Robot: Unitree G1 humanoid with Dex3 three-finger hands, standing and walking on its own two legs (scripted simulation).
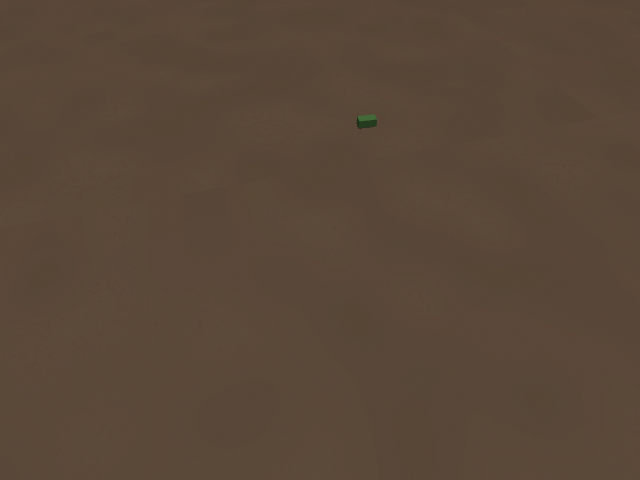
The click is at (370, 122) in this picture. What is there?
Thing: flat box
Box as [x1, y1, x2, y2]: [357, 114, 376, 127]
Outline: 374,114 357,116 358,126 364,127 376,125 376,118
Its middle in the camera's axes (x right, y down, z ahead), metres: +0.26 -0.65 +2.16
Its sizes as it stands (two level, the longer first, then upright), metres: 0.101 0.053 0.043
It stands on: the floor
